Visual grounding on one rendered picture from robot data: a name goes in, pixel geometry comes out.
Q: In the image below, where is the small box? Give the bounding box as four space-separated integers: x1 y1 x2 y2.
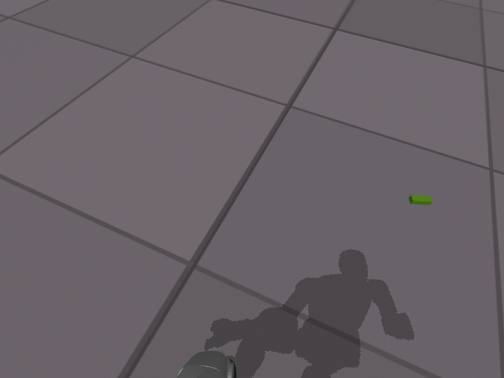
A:
409 195 432 205

